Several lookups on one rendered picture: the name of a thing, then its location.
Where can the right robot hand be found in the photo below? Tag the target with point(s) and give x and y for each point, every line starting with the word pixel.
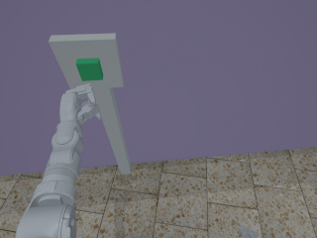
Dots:
pixel 247 233

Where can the left robot forearm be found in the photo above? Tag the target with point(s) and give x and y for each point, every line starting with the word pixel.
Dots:
pixel 59 180

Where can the panel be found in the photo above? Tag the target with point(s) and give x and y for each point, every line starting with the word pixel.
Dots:
pixel 67 49

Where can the button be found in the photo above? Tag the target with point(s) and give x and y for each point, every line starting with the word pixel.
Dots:
pixel 89 69

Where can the left robot upper arm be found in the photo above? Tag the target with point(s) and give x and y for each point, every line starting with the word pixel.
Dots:
pixel 49 221

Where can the left robot hand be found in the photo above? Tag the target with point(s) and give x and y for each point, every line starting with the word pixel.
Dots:
pixel 72 110

